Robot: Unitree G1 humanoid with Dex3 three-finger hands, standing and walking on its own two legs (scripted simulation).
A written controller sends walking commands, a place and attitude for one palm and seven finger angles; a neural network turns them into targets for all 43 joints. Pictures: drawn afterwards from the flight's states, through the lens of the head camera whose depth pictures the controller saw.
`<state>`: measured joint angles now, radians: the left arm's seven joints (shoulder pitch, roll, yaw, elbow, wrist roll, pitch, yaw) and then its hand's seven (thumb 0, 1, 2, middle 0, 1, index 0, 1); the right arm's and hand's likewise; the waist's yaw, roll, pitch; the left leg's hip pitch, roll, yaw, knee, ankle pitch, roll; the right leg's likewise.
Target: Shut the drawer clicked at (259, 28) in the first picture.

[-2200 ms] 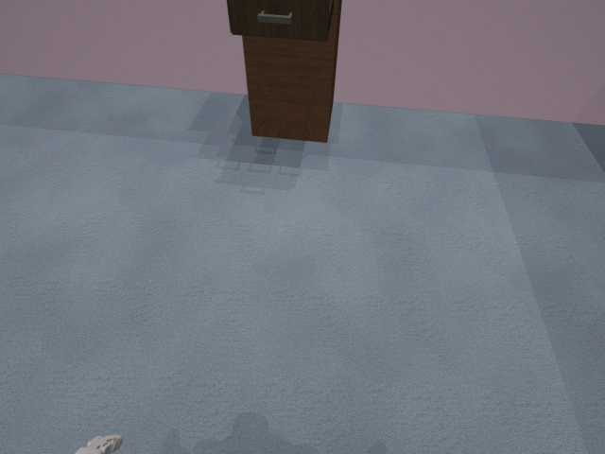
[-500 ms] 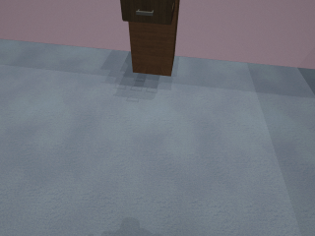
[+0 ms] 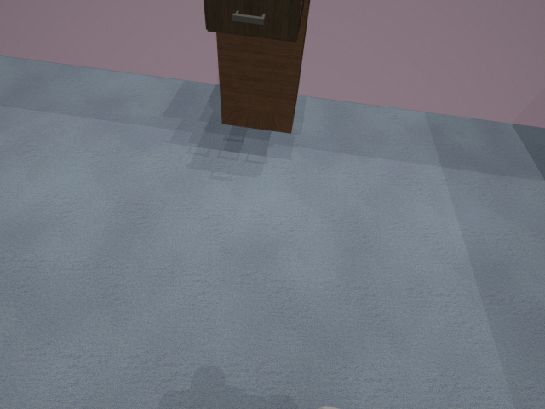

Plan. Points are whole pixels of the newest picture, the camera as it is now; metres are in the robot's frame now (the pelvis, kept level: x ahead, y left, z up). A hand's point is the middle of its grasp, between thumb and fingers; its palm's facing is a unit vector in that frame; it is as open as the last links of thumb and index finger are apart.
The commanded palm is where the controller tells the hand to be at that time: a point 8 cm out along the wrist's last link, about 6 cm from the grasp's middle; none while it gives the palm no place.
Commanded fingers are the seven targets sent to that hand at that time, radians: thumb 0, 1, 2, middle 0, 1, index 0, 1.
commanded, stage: walk to a spot facing it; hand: left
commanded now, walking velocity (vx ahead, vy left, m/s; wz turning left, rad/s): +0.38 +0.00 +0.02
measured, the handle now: (249, 16) +1.48 +0.14 -0.03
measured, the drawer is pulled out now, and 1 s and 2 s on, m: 0.25 0.25 0.25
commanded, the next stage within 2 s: turn to face it in 1.54 s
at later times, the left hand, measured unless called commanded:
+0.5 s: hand (192, 355) +0.24 +0.15 -0.18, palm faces +0.11 -0.98 -0.19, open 7.2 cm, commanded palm none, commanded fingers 0.00 0.90 0.90 -0.20 -0.30 -0.20 -0.30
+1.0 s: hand (201, 242) +0.49 +0.17 -0.17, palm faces +0.07 -0.98 -0.18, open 7.3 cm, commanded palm none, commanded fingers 0.00 0.90 0.90 -0.20 -0.30 -0.20 -0.30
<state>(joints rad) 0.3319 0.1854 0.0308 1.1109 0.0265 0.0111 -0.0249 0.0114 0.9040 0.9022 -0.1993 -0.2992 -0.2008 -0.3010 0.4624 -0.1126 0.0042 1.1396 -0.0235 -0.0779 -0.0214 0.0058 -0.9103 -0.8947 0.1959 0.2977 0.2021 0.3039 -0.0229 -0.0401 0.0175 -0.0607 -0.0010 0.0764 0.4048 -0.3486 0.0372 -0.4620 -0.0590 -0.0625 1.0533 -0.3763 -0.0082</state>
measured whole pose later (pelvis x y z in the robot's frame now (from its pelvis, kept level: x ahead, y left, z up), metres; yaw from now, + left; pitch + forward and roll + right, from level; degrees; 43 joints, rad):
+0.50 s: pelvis +0.21 -0.04 +0.00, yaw +4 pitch +0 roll -2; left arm 0.25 0.19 0.06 1.06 0.03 -0.06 0.01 -0.01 0.95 0.90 -0.20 -0.30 -0.20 -0.30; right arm 0.23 -0.18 -0.06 1.03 -0.03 -0.03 0.01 0.01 -0.92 -0.90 0.19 0.30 0.20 0.30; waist -0.02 0.00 0.00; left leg -0.53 0.15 0.10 0.91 -0.27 -0.01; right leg -0.20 -0.03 -0.20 0.46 -0.26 -0.02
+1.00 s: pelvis +0.44 -0.01 +0.00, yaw +3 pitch +0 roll +1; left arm 0.19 0.18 0.06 1.05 0.03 0.00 -0.03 0.01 0.92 0.90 -0.20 -0.30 -0.20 -0.30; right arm 0.41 -0.14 -0.04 1.14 -0.03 -0.07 -0.01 0.00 -0.93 -0.89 0.20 0.30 0.20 0.30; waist -0.02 -0.02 0.05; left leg 0.02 0.03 0.20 0.31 -0.32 -0.01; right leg -0.55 -0.13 -0.10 0.75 -0.17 0.02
